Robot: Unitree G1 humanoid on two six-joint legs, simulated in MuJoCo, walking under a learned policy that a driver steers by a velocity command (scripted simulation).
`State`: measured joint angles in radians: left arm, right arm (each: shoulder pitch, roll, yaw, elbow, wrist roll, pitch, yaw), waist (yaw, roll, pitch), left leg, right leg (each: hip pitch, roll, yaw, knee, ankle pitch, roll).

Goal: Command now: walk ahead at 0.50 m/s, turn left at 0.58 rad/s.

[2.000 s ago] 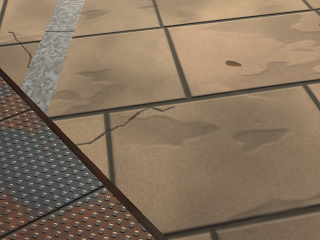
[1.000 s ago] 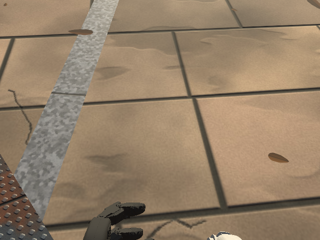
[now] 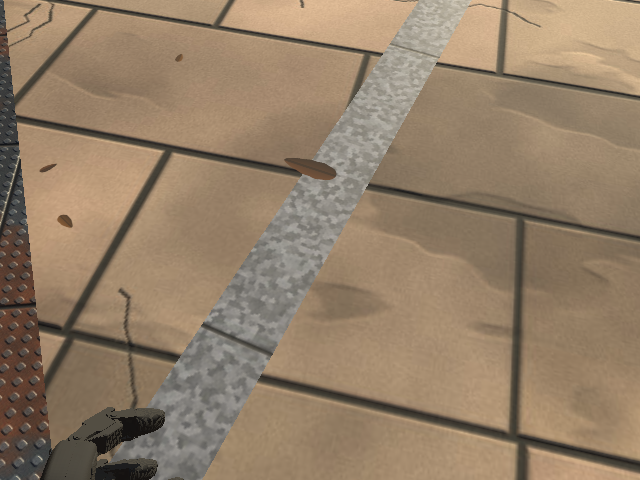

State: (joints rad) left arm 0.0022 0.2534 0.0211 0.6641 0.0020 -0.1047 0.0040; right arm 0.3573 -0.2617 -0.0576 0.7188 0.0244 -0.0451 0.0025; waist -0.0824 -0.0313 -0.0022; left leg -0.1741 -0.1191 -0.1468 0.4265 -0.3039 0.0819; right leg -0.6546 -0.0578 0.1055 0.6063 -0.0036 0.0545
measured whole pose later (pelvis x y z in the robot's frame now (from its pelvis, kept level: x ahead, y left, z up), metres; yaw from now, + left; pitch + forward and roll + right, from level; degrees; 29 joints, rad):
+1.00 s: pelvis +0.48 +0.12 +0.00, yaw +20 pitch +2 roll +2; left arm 0.13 0.25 0.04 0.78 -0.01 -0.06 -0.03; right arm 0.25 -0.24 -0.05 0.76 -0.01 -0.05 -0.01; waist -0.04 -0.06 0.02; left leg -0.06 -0.08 0.08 0.30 -0.28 0.06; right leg -0.63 -0.07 0.02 0.66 0.03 0.01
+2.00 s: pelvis +0.82 +0.12 -0.03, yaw -16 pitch +3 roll +0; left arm 0.06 0.29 0.07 0.58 0.00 -0.03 -0.04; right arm 0.35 -0.28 -0.05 0.80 0.00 -0.06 -0.02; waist -0.07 -0.02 0.06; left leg -0.23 0.08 0.04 1.11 -0.60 -0.08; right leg -0.56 0.05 -0.02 0.65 -0.15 -0.08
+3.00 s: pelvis +0.93 +0.10 -0.01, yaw -28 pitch -1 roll +0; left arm 0.25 0.19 0.02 0.81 0.01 0.01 0.03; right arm 0.22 -0.23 -0.04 0.78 -0.01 0.00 -0.02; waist -0.01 0.01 0.02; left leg -0.29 0.03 -0.03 0.56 -0.25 -0.04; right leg -0.20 0.01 0.06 0.56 -0.34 0.01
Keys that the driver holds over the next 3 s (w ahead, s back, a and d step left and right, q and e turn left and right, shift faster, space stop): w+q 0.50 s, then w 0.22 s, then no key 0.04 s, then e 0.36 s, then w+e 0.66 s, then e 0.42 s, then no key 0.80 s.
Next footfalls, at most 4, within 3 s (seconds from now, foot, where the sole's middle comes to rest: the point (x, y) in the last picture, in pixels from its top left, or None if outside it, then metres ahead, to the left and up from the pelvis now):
0.08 right None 0.23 -0.14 -0.78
0.60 left None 0.41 0.19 -0.78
1.08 right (260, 374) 0.70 0.08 -0.78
1.46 left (157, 396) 0.67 0.30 -0.78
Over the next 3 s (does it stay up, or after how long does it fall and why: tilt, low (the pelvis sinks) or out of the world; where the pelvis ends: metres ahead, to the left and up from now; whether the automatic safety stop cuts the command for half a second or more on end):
stays up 0.93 0.10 -0.01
